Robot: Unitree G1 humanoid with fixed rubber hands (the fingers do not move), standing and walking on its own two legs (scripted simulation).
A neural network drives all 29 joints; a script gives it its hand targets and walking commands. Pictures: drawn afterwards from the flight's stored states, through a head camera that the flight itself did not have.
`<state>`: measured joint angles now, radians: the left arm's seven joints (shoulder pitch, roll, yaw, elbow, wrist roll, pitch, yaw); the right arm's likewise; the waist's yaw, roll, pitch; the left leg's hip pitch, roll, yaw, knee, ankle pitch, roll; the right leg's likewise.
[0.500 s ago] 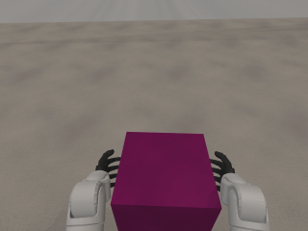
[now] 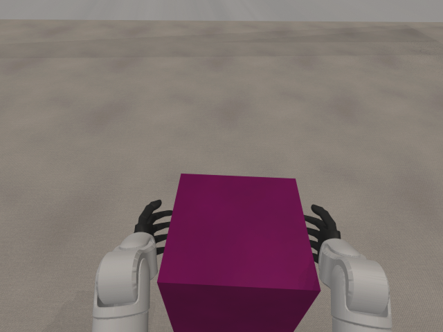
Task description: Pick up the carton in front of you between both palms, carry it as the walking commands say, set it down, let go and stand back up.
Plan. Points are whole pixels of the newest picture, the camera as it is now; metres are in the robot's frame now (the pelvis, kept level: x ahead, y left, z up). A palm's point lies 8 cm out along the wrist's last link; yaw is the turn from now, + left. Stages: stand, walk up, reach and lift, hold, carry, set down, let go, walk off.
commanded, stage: carry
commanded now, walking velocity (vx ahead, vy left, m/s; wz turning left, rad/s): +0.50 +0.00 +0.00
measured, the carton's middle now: (234, 260) +0.28 -0.01 +0.00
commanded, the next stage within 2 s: none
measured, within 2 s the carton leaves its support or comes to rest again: neither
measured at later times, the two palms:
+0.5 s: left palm (182, 138) +0.56 +0.12 +0.07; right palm (298, 137) +0.59 -0.18 +0.06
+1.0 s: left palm (178, 71) +0.91 +0.17 +0.08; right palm (266, 72) +0.91 -0.13 +0.09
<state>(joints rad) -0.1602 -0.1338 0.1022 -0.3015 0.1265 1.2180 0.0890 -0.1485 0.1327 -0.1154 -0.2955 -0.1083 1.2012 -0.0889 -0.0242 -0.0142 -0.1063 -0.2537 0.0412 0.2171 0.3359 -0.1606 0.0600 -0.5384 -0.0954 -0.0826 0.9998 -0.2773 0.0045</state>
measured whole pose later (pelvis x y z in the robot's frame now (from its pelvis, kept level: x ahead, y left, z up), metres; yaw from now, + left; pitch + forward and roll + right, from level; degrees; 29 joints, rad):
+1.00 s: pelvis +0.64 +0.02 +0.00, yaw +0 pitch +4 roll -2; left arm -0.17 -0.13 0.10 -0.35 0.12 1.21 0.09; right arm -0.16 0.13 -0.12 -0.35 -0.10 1.20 -0.09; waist -0.02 -0.01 -0.05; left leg -0.23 0.04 0.22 0.31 -0.16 0.07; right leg -0.55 -0.10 -0.08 1.00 -0.25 0.01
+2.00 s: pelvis +1.10 +0.01 -0.02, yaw +1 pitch +4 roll +1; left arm -0.17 -0.13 0.12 -0.21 0.15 1.15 0.07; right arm -0.17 0.14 -0.12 -0.19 -0.14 1.13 -0.07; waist 0.00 -0.02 -0.13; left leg -0.34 0.04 0.19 0.53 -0.25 0.03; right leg -0.14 -0.07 -0.16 0.50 -0.40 0.03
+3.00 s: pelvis +1.03 -0.01 -0.02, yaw +0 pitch +1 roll +0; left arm -0.23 -0.14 0.18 0.17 0.24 0.74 0.02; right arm -0.23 0.14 -0.19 0.18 -0.24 0.73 -0.02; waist 0.00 0.00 -0.09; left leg -0.37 0.08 0.18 0.51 -0.16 0.02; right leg -0.19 -0.05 -0.18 0.53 -0.36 -0.02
